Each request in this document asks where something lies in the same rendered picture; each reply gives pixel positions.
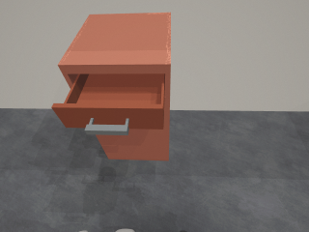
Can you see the handle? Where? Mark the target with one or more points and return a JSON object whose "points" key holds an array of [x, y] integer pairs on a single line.
{"points": [[93, 129]]}

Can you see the cabinet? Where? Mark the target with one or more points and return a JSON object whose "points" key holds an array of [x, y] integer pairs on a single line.
{"points": [[137, 43]]}

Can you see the drawer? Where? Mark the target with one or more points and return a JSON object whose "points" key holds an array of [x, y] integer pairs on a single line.
{"points": [[111, 98]]}

